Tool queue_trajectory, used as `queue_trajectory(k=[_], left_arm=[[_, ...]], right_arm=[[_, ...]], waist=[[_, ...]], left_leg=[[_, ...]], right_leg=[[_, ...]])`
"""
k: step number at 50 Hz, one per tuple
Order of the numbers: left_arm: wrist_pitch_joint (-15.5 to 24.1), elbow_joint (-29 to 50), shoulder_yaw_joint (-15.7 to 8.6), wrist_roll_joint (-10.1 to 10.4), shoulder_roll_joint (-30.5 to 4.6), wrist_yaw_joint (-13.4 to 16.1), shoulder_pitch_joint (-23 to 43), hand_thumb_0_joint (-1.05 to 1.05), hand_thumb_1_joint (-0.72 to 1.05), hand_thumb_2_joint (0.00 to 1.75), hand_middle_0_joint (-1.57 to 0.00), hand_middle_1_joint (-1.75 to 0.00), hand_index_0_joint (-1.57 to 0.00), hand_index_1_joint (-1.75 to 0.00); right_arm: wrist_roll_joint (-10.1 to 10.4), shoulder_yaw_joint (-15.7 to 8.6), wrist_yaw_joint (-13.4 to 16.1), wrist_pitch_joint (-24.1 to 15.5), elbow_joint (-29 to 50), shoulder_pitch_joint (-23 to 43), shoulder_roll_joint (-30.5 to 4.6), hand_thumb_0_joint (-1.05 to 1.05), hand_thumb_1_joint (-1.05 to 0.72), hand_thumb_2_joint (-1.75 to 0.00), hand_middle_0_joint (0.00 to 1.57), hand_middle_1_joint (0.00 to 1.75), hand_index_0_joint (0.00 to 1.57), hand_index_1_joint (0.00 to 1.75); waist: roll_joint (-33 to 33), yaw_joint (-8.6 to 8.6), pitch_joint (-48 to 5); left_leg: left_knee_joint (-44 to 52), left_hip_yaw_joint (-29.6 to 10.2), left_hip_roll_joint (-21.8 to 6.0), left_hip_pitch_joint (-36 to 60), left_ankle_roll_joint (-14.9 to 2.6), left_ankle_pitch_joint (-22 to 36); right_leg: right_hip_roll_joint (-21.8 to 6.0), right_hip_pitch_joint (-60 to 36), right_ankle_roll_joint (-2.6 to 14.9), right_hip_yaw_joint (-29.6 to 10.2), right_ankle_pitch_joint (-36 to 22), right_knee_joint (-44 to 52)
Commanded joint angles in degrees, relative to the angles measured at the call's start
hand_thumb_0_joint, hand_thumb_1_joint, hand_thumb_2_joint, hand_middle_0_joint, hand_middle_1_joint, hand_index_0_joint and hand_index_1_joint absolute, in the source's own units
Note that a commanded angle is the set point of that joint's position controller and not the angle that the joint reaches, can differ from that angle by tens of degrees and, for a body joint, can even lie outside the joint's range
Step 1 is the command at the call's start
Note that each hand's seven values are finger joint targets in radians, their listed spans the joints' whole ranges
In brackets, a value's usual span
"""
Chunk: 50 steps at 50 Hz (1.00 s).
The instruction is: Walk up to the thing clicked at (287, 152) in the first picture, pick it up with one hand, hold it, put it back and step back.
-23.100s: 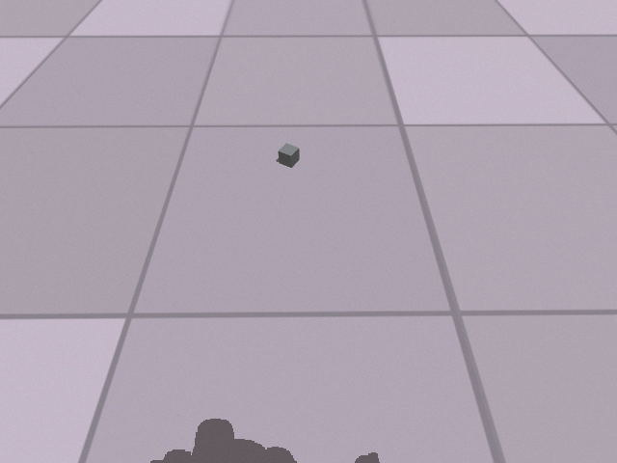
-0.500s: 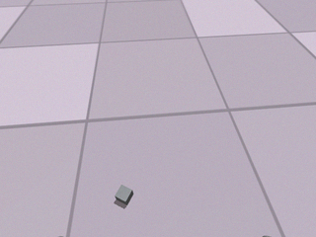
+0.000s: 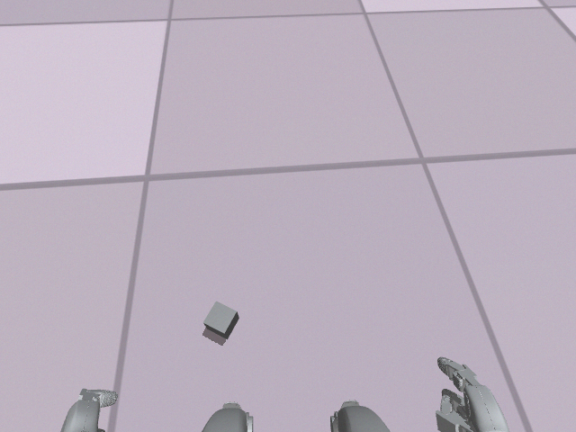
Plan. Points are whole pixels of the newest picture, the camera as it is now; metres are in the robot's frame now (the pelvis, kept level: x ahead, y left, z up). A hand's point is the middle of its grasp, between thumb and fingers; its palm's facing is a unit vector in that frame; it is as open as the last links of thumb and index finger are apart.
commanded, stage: rise first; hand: left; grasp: from above
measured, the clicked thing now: (221, 320) +0.46 +0.20 -0.68
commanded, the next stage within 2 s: none
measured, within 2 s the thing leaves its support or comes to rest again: neither
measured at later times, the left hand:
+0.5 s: hand out of the picture +0.13 +0.27 -0.21, palm faces -0.16 -0.72 -0.67, open 14.1 cm
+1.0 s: hand (173, 354) +0.30 +0.26 -0.40, palm faces -0.10 -0.38 -0.92, open 13.9 cm
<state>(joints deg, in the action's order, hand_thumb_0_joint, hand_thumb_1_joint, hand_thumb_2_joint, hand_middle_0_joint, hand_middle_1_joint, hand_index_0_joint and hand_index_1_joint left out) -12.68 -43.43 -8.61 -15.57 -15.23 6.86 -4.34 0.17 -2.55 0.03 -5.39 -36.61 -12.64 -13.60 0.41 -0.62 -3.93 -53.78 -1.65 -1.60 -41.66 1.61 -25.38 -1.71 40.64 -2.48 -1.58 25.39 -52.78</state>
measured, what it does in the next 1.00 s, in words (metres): lowers itself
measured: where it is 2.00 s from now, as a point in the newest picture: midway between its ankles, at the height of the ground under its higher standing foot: outside the picture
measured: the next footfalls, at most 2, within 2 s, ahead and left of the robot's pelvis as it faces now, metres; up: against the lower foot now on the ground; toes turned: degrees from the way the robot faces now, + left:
none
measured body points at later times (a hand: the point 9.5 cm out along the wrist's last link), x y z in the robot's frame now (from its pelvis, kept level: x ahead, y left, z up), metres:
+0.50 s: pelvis -0.01 +0.00 -0.05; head +0.10 +0.01 +0.39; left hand +0.14 +0.30 -0.17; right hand +0.18 -0.24 -0.15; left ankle +0.01 +0.13 -0.69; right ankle +0.00 -0.15 -0.69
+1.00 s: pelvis -0.09 -0.01 -0.26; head +0.10 +0.01 +0.14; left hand +0.31 +0.28 -0.35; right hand +0.01 -0.28 -0.40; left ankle +0.01 +0.13 -0.69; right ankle +0.00 -0.15 -0.69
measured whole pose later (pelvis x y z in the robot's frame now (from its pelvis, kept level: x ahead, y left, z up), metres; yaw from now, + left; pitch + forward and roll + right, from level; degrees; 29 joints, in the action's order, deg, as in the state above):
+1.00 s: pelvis -0.09 -0.01 -0.26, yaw -2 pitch +35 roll -3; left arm -30.6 -80.3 -15.9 -29.6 -22.7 42.3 50.8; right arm -7.8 -0.5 -7.3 -10.4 -48.8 -4.1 -14.5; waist -1.0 -8.6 -11.8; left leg -113.5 -7.1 -1.0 -111.9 4.2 -36.6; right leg 1.1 110.5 -2.5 -0.5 36.5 -111.9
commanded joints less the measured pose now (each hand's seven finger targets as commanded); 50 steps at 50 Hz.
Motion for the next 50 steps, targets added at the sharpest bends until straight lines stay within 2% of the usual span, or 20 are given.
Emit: queue_trajectory(k=[1,7,9,10,18,21,24,26,27,29,30,31,33,36,38,41,42,44,47,50], left_arm=[[-1.1,12.9,-3.4,-1.1,-9.6,3.5,1.5,0.00,-0.61,1.03,-0.08,-1.05,-0.06,-1.07],[-5.2,16.6,-3.2,-0.3,-8.3,5.2,-1.7,0.00,-0.57,1.01,-0.06,-1.05,-0.05,-1.07],[-6.3,16.9,-3.4,-0.9,-8.9,5.4,-2.1,0.00,-0.56,1.01,-0.06,-1.05,-0.04,-1.07],[-6.9,16.2,-2.5,-1.1,-7.5,5.5,-2.8,0.00,-0.55,1.00,-0.06,-1.05,-0.04,-1.06],[-9.6,16.6,-1.8,-4.1,-7.0,8.4,-3.5,0.00,-0.52,0.96,-0.06,-1.08,-0.06,-1.08],[-9.6,14.0,-0.3,-6.2,-7.1,10.2,3.3,0.00,-0.52,0.96,-0.06,-1.08,-0.06,-1.08],[-7.9,6.3,1.0,-10.0,-7.0,13.2,14.4,0.00,-0.55,0.98,-0.06,-1.05,-0.05,-1.06],[-6.7,1.9,1.5,-12.4,-6.3,16.3,18.6,0.00,-0.57,1.00,-0.07,-1.04,-0.05,-1.06],[-6.4,0.2,0.7,-13.5,-6.8,18.2,19.5,0.00,-0.57,1.01,-0.07,-1.03,-0.05,-1.05],[-6.8,-2.4,1.9,-15.6,-5.3,22.1,24.7,0.00,-0.60,1.02,-0.10,-1.02,-0.08,-1.04],[-7.4,-3.2,2.7,-15.8,-4.2,24.2,28.5,0.00,-0.61,1.02,-0.11,-1.03,-0.10,-1.05],[-8.3,-4.5,2.2,-16.1,-5.0,26.3,31.3,0.00,-0.59,1.02,-0.11,-1.05,-0.09,-1.06],[-10.4,-8.4,1.4,-16.4,-6.6,30.7,39.5,0.00,-0.56,1.00,-0.10,-1.07,-0.09,-1.08],[-12.7,-16.9,-0.4,-15.9,-8.4,35.4,49.4,0.00,-0.54,1.01,-0.09,-1.07,-0.08,-1.08],[-13.9,-20.4,-3.1,-15.1,-11.8,37.5,53.9,0.00,-0.55,1.04,-0.08,-1.05,-0.07,-1.07],[-16.4,-26.3,-5.8,-15.0,-16.0,39.0,56.6,0.00,-0.53,1.04,-0.08,-1.07,-0.07,-1.08],[-17.1,-28.3,-7.2,-14.8,-17.5,39.2,58.5,0.00,-0.54,1.05,-0.09,-1.05,-0.07,-1.07],[-18.1,-30.0,-7.5,-14.7,-18.8,38.8,62.7,0.00,-0.51,1.03,-0.11,-1.04,-0.09,-1.06],[-18.6,-33.3,-7.5,-15.1,-20.4,37.5,66.8,0.00,-0.52,1.05,-0.12,-0.99,-0.09,-1.02],[-18.5,-33.3,-6.9,-15.6,-21.0,35.9,73.8,0.00,-0.52,1.05,-0.11,-0.97,-0.09,-1.00]], right_arm=[[-0.2,-2.9,1.4,-2.7,7.2,0.2,-8.1,0.00,-0.89,-0.90,0.20,0.30,0.20,0.30],[-0.9,-2.8,3.6,-2.5,7.4,1.7,-7.2,0.00,-0.86,-0.89,0.20,0.30,0.20,0.30],[-1.2,-2.8,4.2,-2.3,7.6,2.5,-6.9,0.00,-0.86,-0.89,0.20,0.30,0.20,0.30],[-1.2,-2.8,4.3,-2.3,7.7,2.9,-6.8,0.00,-0.86,-0.89,0.20,0.30,0.20,0.30],[-1.1,-2.4,4.6,-2.3,8.1,3.8,-6.2,0.00,-0.85,-0.89,0.20,0.30,0.20,0.30],[-1.0,-2.0,4.9,-2.7,7.2,3.6,-6.4,0.00,-0.86,-0.89,0.20,0.30,0.20,0.30],[-1.3,-1.5,5.1,-4.1,5.2,3.7,-6.7,0.00,-0.87,-0.89,0.20,0.30,0.20,0.30],[-1.6,-1.2,4.9,-5.0,4.3,4.1,-6.9,0.00,-0.89,-0.89,0.20,0.30,0.20,0.30],[-1.8,-1.0,4.8,-5.3,3.8,4.2,-7.1,0.00,-0.89,-0.89,0.20,0.30,0.20,0.30],[-2.2,-0.7,4.4,-5.7,1.8,4.5,-7.4,0.00,-0.95,-0.91,0.20,0.30,0.20,0.30],[-2.5,-0.5,4.0,-5.9,0.7,4.3,-7.5,0.00,-0.98,-0.92,0.20,0.30,0.20,0.30],[-2.7,-0.8,3.6,-6.1,-0.3,4.2,-8.3,0.00,-0.96,-0.92,0.20,0.30,0.20,0.30],[-3.3,-0.9,2.8,-6.5,-2.3,3.9,-9.0,0.00,-0.95,-0.91,0.20,0.30,0.20,0.30],[-4.4,-0.9,1.2,-6.9,-4.7,3.5,-10.1,0.00,-0.93,-0.91,0.20,0.30,0.20,0.30],[-5.3,-0.8,-0.1,-7.3,-5.9,3.3,-10.9,0.00,-0.91,-0.90,0.20,0.30,0.20,0.30],[-6.7,-0.4,-2.7,-7.3,-6.4,4.4,-10.6,0.00,-0.90,-0.90,0.20,0.30,0.20,0.30],[-7.0,-0.6,-3.7,-7.2,-7.0,4.4,-10.7,0.00,-0.91,-0.90,0.20,0.30,0.20,0.30],[-7.7,-0.3,-5.6,-7.1,-6.9,5.8,-10.0,0.00,-0.90,-0.90,0.20,0.30,0.20,0.30],[-7.7,-0.4,-7.8,-6.8,-7.5,6.1,-10.0,0.00,-0.90,-0.90,0.20,0.30,0.20,0.30],[-7.2,-0.9,-9.1,-7.1,-9.1,4.8,-11.2,0.00,-0.90,-0.90,0.20,0.30,0.20,0.30]], waist=[[-4.0,-0.20,-16.3],[-2.0,-0.19,-19.4],[-2.8,0.22,-19.5],[-2.6,-0.06,-19.8],[-3.9,0.64,-18.8],[-2.9,-1.33,-16.9],[-3.2,-2.62,-16.3],[-3.3,-2.48,-18.4],[-3.2,-2.04,-20.6],[-5.6,-2.04,-25.9],[-6.4,-2.73,-29.7],[-7.2,-2.50,-32.2],[-7.7,-3.64,-36.2],[-4.5,-5.99,-37.3],[-4.2,-5.48,-40.2],[-4.9,-3.60,-41.4],[-4.0,-3.64,-41.3],[-5.5,-3.59,-41.0],[-4.5,-5.61,-40.2],[-5.4,-8.06,-40.9]], left_leg=[[3.9,1.6,1.0,7.3,-0.68,16.8],[-0.8,1.8,1.6,3.0,-1.26,20.1],[-1.9,1.9,1.9,1.6,-1.28,20.4],[-1.9,1.6,1.7,1.6,-1.21,20.6],[-3.8,1.1,1.5,-2.7,-0.83,15.9],[-6.5,1.1,1.2,-6.4,-1.12,11.7],[-12.1,0.9,0.7,-12.8,-0.99,7.8],[-15.9,0.6,0.7,-17.6,-0.68,5.2],[-18.2,1.2,0.9,-19.5,-0.73,4.6],[-21.0,1.0,1.1,-20.7,-0.02,6.2],[-22.1,0.4,0.9,-19.8,0.45,8.6],[-23.9,0.2,0.9,-20.2,0.59,10.3],[-26.9,-0.3,0.8,-21.7,0.96,11.5],[-33.4,0.3,0.9,-29.4,0.38,7.7],[-37.1,0.8,1.0,-32.3,0.30,5.4],[-41.2,2.2,1.5,-38.2,0.18,0.7],[-42.7,2.2,1.6,-40.2,0.09,-0.7],[-45.6,2.6,1.9,-44.6,-0.14,-3.1],[-49.8,2.5,2.2,-50.8,-0.68,-6.7],[-52.1,2.1,1.8,-52.3,-0.65,-9.1]], right_leg=[[2.7,-4.7,2.97,2.9,-15.2,2.4],[3.0,-5.0,2.54,2.7,-20.3,-0.6],[3.1,-4.2,2.54,2.7,-20.7,-1.3],[3.3,-3.7,2.68,2.9,-20.4,-2.0],[3.0,1.2,3.38,4.0,-14.4,-4.9],[2.6,5.9,3.43,4.0,-10.9,-6.6],[2.0,15.3,3.58,4.1,-6.9,-12.5],[1.9,21.1,3.69,4.2,-4.5,-17.1],[1.9,22.7,3.66,4.0,-4.0,-18.6],[1.9,26.0,3.99,3.9,-5.4,-22.9],[1.8,27.3,4.11,3.9,-7.4,-25.0],[1.7,28.9,4.09,4.1,-8.8,-26.7],[1.8,32.3,3.89,4.5,-10.2,-29.6],[1.7,37.5,3.26,4.6,-9.1,-32.4],[1.6,40.0,2.91,4.6,-7.3,-34.7],[1.3,41.8,2.62,3.8,-2.2,-37.3],[1.5,43.1,2.44,3.6,-0.7,-37.9],[1.7,45.9,2.47,3.0,3.3,-39.8],[2.7,49.5,2.33,2.3,10.5,-40.8],[3.4,53.0,2.38,3.1,13.5,-42.9]])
